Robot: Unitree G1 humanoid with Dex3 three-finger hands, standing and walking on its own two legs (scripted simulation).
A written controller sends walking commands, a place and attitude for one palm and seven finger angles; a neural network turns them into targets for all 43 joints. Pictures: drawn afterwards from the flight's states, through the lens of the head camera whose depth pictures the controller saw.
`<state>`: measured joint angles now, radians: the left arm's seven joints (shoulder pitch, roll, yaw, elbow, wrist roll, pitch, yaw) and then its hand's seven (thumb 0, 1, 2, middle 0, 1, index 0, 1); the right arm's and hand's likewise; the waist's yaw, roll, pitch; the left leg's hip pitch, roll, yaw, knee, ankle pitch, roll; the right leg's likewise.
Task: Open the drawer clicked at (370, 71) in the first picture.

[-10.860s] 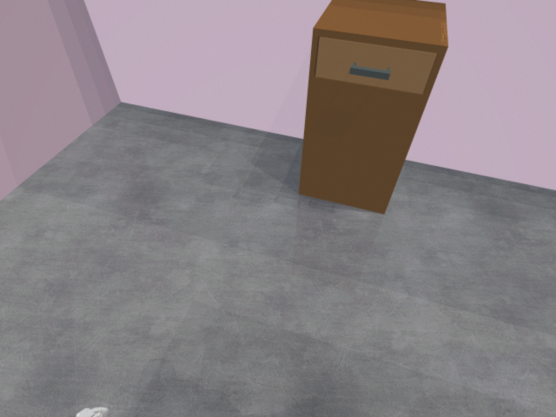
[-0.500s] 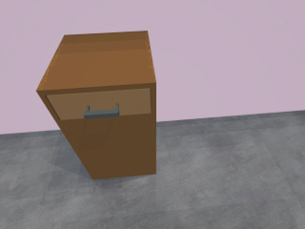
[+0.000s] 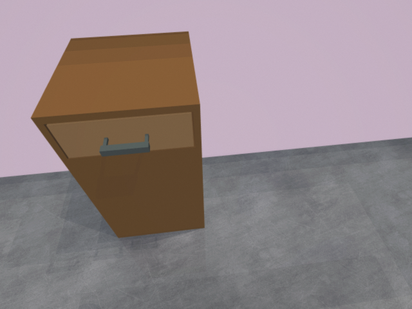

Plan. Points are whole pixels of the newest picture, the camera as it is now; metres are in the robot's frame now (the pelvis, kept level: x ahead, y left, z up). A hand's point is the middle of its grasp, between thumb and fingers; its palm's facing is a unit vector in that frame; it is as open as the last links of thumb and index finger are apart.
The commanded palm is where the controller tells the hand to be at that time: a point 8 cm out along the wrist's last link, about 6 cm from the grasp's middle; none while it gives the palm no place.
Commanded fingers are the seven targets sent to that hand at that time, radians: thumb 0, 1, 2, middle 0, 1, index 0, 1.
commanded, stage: look again from close up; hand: left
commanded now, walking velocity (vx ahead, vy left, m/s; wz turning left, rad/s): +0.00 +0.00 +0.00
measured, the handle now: (126, 143) +0.55 +0.26 -0.06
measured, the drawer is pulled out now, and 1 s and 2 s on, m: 0.00 0.00 0.00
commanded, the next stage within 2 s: raise the hand with hooked fingers in 0.38 s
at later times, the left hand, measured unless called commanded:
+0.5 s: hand out of the picture +0.03 +0.20 -0.18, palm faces +0.01 -0.98 -0.20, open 7.4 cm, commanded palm +0.12 +0.25 -0.07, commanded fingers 0.00 0.85 0.88 -0.20 -0.33 -0.20 -0.33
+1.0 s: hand (92, 290) +0.17 +0.24 -0.07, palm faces +0.02 -0.08 -1.00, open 9.2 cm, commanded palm +0.17 +0.24 +0.00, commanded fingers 0.00 0.27 0.63 -0.25 -0.70 -0.25 -0.70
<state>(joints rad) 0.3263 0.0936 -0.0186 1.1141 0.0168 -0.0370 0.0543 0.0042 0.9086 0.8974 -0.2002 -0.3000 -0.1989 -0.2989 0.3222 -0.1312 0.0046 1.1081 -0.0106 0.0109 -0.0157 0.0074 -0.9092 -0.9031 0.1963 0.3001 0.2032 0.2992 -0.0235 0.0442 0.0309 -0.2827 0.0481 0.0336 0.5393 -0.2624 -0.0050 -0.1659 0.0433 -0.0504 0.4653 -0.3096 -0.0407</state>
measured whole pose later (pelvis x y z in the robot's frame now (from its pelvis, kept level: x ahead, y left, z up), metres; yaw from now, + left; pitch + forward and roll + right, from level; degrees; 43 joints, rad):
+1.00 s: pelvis -0.02 +0.00 -0.04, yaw +1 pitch +10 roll +2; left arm 0.33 0.27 -0.13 0.16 1.10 0.09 0.54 0.00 0.48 0.72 -0.25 -0.57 -0.25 -0.56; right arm 0.06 -0.24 -0.04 0.56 -0.04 0.07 -0.02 0.01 -0.91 -0.90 0.20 0.30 0.20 0.30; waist 0.10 0.01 -0.14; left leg -0.65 0.00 0.05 0.86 -0.38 0.01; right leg -0.63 0.02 -0.05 0.91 -0.45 -0.07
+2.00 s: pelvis +0.02 +0.03 +0.00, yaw +1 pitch +3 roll +1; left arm -0.11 0.42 -0.12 0.13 0.96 0.20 0.13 0.00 -0.48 0.30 -0.32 -1.19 -0.32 -1.19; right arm 0.10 -0.23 0.02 0.62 0.02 0.12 -0.03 0.01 -0.91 -0.90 0.20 0.30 0.21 0.30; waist 0.08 0.07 -0.05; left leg -0.31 -0.04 0.04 0.53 -0.28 0.04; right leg -0.27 0.00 -0.05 0.56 -0.34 -0.03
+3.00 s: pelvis +0.02 +0.02 -0.01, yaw +1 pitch +7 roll +1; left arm -0.31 0.41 -0.11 0.44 0.98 0.09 0.17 0.00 -0.49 0.30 -0.32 -1.20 -0.32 -1.20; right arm 0.20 -0.27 -0.03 0.66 0.04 0.13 -0.04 0.01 -0.91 -0.90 0.20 0.30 0.21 0.30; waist 0.04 0.05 -0.08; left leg -0.40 -0.02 0.04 0.56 -0.28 0.03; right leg -0.37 0.02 -0.04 0.59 -0.35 -0.05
